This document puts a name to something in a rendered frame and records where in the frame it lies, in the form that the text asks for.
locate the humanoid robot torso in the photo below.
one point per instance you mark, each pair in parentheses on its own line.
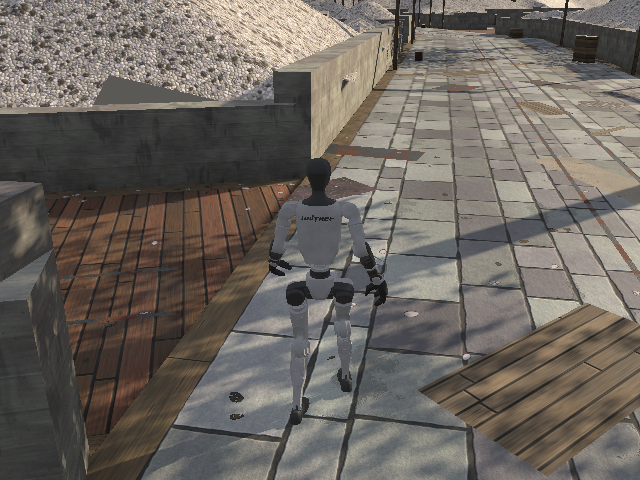
(319,237)

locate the robot right upper arm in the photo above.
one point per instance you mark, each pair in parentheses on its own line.
(351,212)

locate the robot left forearm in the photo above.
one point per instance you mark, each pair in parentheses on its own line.
(274,258)

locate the right robot hand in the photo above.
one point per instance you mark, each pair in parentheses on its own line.
(382,291)

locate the robot right forearm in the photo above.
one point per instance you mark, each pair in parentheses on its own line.
(371,267)

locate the left robot hand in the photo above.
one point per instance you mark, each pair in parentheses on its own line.
(282,264)

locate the humanoid robot head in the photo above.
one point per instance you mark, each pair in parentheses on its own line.
(318,171)

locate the robot left upper arm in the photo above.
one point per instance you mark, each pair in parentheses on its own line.
(287,212)

